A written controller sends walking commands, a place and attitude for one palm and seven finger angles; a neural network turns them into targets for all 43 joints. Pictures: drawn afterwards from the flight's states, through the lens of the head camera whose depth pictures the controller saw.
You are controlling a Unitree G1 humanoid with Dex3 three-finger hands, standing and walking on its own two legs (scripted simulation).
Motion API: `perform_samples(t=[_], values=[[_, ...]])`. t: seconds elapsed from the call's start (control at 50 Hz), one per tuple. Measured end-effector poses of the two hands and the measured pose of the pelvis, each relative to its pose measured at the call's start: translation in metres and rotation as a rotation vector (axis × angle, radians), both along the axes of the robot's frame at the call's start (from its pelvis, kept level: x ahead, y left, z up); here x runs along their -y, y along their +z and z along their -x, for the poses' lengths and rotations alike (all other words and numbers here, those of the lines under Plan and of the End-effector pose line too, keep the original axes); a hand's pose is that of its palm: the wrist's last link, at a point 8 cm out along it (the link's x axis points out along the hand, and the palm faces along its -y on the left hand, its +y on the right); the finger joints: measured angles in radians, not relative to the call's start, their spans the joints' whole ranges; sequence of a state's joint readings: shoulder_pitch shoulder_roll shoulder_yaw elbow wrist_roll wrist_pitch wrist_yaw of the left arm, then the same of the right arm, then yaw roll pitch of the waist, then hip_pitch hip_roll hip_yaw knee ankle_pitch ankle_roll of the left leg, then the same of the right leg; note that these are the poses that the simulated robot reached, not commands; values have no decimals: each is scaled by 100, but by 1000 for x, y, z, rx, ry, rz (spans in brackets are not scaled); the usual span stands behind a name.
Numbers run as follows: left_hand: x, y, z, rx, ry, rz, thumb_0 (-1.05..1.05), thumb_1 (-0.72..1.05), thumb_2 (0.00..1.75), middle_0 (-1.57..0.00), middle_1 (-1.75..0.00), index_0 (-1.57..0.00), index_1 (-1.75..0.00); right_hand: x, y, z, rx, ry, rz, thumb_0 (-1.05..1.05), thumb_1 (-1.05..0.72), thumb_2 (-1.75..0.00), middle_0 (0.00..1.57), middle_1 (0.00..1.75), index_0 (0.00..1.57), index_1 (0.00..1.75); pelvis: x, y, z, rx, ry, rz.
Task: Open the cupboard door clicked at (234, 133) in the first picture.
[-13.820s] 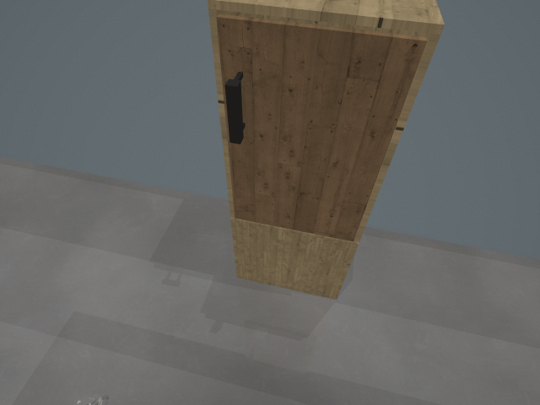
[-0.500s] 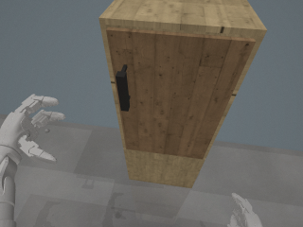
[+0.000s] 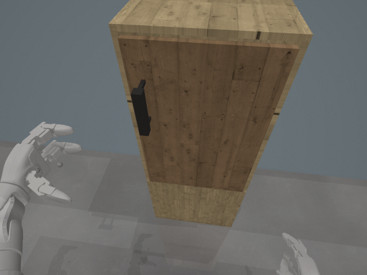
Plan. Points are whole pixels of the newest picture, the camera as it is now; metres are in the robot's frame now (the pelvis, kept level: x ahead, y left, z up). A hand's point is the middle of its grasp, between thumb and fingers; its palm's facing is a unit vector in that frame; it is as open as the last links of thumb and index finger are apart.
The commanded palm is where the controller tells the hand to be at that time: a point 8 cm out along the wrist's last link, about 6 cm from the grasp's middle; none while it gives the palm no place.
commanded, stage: move the hooked fingers beside the handle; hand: left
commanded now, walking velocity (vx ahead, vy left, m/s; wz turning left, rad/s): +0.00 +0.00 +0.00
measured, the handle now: (143, 108) +0.49 +0.14 +0.10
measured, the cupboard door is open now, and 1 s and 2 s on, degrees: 0 0 0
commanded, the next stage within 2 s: none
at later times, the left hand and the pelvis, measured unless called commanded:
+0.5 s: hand (76, 148) +0.34 +0.26 +0.11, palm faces -0.05 -1.00 -0.01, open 14.0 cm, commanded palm +0.32 +0.31 +0.12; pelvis -0.01 +0.00 +0.00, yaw +0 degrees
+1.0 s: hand (92, 133) +0.38 +0.24 +0.11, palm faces -0.08 -1.00 +0.00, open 14.0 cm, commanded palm +0.37 +0.29 +0.11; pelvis +0.00 +0.02 +0.00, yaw -1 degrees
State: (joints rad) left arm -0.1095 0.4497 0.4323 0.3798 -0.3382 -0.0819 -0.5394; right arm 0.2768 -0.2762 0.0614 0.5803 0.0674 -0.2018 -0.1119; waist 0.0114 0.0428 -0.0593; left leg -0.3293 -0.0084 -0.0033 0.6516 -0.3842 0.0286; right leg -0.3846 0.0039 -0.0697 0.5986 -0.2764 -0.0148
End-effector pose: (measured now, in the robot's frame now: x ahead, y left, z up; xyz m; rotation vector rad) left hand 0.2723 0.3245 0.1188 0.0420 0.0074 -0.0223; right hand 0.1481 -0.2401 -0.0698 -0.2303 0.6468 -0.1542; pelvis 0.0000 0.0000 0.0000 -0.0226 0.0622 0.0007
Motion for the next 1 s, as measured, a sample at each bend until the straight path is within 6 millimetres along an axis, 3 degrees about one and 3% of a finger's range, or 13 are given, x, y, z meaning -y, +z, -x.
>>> perform_samples(t=[0.18,0.68,1.0], values=[[-1,-3,-7,-5,8,16,-1,-50,30,-30,-120,-30,-120,4,-1,2,-9,-2,14,1,-91,-90,20,30,21,30,2,-1,4,-1,6,-1],[16,-9,-74,-7,-49,36,-2,-50,30,-30,-120,-30,-120,6,-18,52,-179,-89,28,1,-91,-90,20,30,21,30,-10,-4,3,-53,-14,1],[29,-10,-96,-3,-55,40,-2,-50,30,-30,-120,-30,-120,-4,-21,52,-222,-95,16,1,-91,-90,20,30,21,30,-17,-3,-2,-67,-15,4]])
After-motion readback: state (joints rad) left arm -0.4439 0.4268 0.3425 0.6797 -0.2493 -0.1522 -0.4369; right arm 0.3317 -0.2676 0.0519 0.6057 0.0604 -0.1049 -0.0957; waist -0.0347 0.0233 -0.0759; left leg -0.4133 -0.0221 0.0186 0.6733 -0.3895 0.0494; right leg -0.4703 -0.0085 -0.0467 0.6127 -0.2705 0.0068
